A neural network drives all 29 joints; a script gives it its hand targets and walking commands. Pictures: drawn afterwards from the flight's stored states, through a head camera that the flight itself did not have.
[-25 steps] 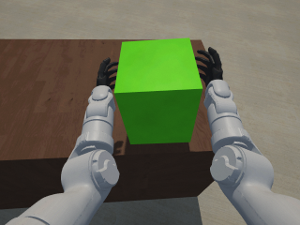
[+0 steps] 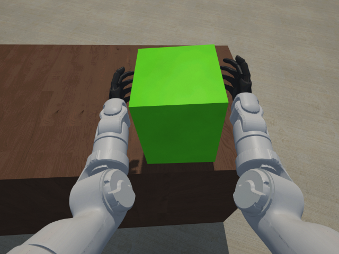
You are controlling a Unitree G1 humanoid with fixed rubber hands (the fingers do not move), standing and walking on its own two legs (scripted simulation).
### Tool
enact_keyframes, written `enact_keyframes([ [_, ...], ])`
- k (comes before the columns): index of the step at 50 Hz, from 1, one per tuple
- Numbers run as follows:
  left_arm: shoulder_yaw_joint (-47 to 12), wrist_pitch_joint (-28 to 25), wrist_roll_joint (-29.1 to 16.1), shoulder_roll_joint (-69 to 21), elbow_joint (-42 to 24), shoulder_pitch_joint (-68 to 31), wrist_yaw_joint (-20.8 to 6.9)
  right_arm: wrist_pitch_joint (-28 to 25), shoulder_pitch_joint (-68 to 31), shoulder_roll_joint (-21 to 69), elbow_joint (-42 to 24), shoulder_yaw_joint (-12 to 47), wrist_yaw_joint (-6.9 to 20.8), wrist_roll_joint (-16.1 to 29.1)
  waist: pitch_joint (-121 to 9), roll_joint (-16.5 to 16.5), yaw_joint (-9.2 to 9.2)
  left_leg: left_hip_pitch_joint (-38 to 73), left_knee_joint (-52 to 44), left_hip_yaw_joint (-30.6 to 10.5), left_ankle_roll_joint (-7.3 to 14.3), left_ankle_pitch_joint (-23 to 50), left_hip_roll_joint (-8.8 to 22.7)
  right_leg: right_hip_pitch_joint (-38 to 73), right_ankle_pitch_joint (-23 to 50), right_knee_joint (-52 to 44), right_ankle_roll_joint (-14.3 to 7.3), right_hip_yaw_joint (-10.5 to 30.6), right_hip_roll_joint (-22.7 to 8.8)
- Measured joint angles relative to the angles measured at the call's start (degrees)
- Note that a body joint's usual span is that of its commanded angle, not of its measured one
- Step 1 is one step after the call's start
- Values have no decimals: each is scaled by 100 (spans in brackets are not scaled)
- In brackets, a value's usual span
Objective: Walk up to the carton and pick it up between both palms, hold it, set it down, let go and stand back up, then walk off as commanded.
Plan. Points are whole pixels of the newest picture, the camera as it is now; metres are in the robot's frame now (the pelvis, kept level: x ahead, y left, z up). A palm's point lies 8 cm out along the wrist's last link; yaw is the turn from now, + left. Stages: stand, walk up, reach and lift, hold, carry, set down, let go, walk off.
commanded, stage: set down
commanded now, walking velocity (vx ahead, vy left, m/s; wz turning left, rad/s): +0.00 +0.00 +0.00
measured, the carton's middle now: (178, 108) +0.47 -0.01 +0.05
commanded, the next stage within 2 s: none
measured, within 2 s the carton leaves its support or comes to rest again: neither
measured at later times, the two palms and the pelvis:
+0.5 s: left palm (120, 100) +0.44 +0.14 +0.11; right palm (242, 94) +0.43 -0.15 +0.15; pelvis +0.00 +0.00 +0.00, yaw +0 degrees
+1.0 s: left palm (122, 101) +0.44 +0.14 +0.11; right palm (243, 95) +0.43 -0.15 +0.14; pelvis +0.00 +0.00 +0.00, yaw +0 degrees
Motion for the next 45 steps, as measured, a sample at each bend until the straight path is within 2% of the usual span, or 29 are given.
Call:
enact_keyframes([
  [37, 262, -57, 282, -307, -408, -2, -131, 136, 252, 135, -666, -35, 203, -94, 155, 0, 22, 4, 0, 12, 8, 1, 3, 0, 0, 0, 0, 0, 0],
  [45, 467, -124, 476, -385, -503, -28, -226, 210, 271, 223, -878, -48, 226, -187, 208, 0, 22, 7, -2, 18, 16, 3, 4, 0, 1, 0, 0, 0, 0],
])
